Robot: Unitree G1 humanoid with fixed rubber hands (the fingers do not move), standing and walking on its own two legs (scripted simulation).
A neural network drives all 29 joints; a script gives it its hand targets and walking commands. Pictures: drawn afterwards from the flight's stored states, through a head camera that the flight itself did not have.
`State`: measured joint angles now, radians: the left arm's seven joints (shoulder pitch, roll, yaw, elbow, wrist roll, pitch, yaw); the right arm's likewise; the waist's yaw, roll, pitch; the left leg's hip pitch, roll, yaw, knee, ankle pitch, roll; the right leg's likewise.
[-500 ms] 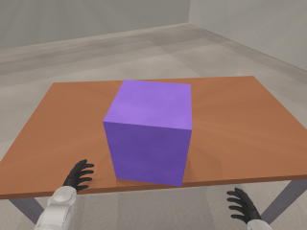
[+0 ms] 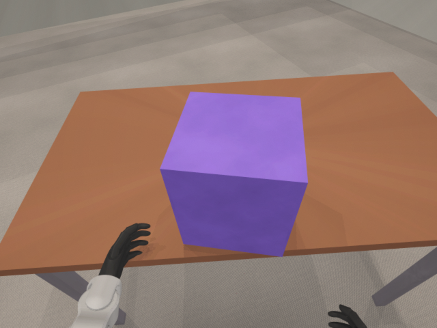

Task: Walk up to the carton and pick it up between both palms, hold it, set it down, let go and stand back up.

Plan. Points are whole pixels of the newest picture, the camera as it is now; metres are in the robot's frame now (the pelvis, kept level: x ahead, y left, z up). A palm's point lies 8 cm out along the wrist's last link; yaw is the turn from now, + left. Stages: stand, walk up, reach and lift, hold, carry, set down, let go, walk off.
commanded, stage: stand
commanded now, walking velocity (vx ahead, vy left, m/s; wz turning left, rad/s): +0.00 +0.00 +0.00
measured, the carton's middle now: (237, 176) +0.38 +0.00 +0.06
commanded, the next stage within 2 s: none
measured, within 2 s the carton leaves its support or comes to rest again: neither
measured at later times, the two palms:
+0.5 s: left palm (115, 265) +0.22 +0.22 -0.01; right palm (339, 314) +0.18 -0.20 -0.10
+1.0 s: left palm (116, 263) +0.23 +0.22 -0.01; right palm out of the picture +0.15 -0.22 -0.12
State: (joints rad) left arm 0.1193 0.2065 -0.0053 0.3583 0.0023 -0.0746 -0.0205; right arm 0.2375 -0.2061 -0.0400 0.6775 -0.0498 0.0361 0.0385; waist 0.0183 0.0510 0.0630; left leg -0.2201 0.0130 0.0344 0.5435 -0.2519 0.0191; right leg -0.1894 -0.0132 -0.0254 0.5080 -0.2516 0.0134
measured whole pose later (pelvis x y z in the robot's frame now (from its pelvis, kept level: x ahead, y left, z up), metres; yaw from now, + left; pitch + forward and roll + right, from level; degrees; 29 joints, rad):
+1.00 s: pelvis +0.01 +0.00 -0.01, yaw +1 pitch +1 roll +1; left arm 0.17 0.19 0.02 0.27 0.02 -0.10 0.02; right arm 0.17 -0.17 -0.02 0.78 -0.04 0.02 0.06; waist 0.01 0.00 0.00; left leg -0.33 -0.02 0.02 0.62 -0.30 0.02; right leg -0.32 -0.05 -0.02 0.64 -0.34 0.02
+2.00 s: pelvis +0.03 -0.02 -0.01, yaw +3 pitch +0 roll +1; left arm 0.17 0.19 0.05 0.29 0.01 -0.10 0.02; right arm 0.17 -0.17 -0.03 0.76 -0.03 0.03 0.05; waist 0.02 0.00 0.00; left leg -0.28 -0.01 -0.02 0.60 -0.31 -0.01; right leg -0.26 -0.03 -0.06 0.62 -0.36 -0.01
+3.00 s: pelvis +0.04 -0.06 -0.01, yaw +3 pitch +0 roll +1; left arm 0.15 0.23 0.09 0.35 0.01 -0.08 0.05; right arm 0.19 -0.16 -0.03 0.75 -0.03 0.04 0.03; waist 0.02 0.00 0.00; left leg -0.25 0.03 -0.04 0.57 -0.31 -0.07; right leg -0.23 0.01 -0.08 0.62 -0.38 -0.06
